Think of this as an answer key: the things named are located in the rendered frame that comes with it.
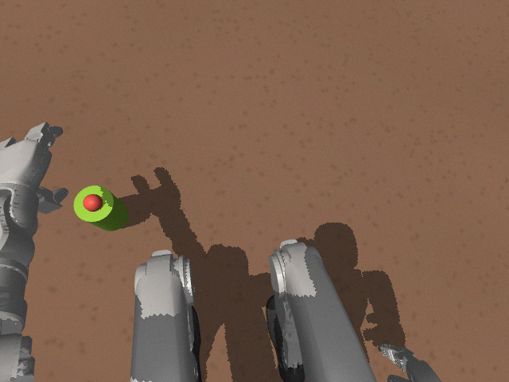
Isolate bottle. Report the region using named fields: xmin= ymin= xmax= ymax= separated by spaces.
xmin=74 ymin=185 xmax=128 ymax=231

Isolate right robot foot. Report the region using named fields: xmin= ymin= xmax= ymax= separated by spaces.
xmin=266 ymin=295 xmax=305 ymax=382

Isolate left robot hand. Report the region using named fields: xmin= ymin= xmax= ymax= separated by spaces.
xmin=0 ymin=122 xmax=68 ymax=214

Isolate left robot arm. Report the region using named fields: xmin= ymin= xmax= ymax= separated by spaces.
xmin=0 ymin=183 xmax=39 ymax=382

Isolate right robot hand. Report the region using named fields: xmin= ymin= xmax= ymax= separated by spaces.
xmin=380 ymin=344 xmax=441 ymax=382

